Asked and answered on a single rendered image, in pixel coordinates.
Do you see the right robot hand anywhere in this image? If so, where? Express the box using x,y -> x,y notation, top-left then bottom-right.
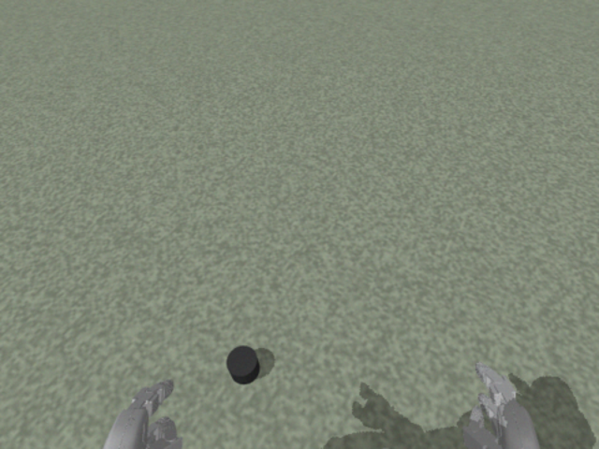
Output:
463,362 -> 540,449

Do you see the left robot hand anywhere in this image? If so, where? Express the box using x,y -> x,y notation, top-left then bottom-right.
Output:
103,380 -> 183,449

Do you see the tin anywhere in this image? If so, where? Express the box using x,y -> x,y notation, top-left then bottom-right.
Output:
226,346 -> 260,384

